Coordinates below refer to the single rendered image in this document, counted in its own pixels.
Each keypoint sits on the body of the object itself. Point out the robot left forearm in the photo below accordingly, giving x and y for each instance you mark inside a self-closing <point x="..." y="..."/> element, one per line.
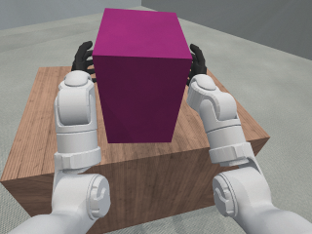
<point x="76" y="126"/>

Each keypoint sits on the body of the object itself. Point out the pedestal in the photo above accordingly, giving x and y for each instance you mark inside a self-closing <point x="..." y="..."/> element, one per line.
<point x="147" y="180"/>

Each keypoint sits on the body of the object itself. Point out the robot right hand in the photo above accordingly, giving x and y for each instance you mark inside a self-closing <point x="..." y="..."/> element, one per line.
<point x="198" y="64"/>

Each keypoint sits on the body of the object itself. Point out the carton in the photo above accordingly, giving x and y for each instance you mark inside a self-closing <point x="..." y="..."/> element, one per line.
<point x="142" y="62"/>

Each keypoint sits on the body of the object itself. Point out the right robot upper arm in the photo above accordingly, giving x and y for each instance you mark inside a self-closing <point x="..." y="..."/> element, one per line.
<point x="244" y="195"/>

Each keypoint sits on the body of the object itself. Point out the robot left hand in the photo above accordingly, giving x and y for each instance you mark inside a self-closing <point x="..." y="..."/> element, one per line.
<point x="80" y="60"/>

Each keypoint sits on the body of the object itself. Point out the robot right forearm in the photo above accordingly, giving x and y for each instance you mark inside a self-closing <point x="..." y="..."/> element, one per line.
<point x="218" y="112"/>

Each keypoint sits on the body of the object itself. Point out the left robot upper arm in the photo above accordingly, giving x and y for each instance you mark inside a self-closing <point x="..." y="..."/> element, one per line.
<point x="78" y="201"/>

